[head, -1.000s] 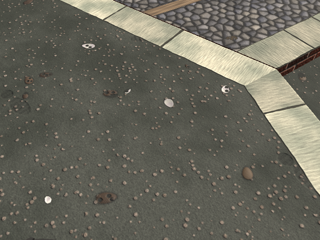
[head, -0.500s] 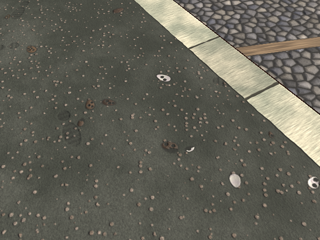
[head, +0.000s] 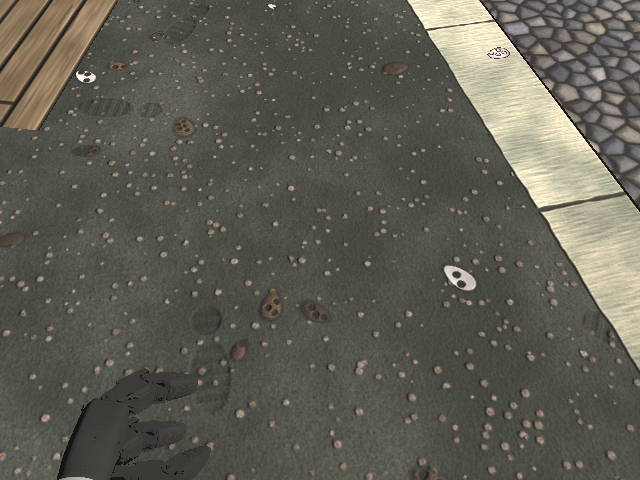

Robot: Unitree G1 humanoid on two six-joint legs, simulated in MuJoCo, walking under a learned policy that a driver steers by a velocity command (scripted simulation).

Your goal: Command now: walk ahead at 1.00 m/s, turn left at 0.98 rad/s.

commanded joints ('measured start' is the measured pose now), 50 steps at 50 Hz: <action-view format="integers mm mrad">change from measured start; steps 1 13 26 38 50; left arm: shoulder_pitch -22 399 591 375 391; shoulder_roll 111 97 114 78 208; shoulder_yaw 33 81 89 95 139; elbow -71 165 110 145 77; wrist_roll -11 -23 -50 -29 -18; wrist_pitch -17 -53 31 128 118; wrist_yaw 10 21 45 20 -11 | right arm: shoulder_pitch -55 -300 -153 -300 -220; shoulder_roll -188 -49 -249 -27 -38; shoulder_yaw -50 20 -35 34 -9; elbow -69 -227 -241 -169 -170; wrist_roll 0 -47 -48 -37 -39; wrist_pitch -15 68 48 33 89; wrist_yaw -11 31 8 -43 -39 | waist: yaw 67 131 111 156 155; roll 54 -80 209 72 -240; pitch -32 -19 -380 -145 -37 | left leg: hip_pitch -185 -799 260 -317 -581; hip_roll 187 258 626 430 332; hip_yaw -171 177 -306 210 475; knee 26 955 296 -20 463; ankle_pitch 774 35 1541 557 -131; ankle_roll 22 -114 225 72 -197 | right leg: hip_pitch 370 665 157 341 617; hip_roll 106 -206 97 43 -146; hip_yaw -59 38 -180 -80 241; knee -144 -370 902 372 -391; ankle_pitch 30 349 -754 -412 -262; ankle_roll -22 -149 -4 -22 -167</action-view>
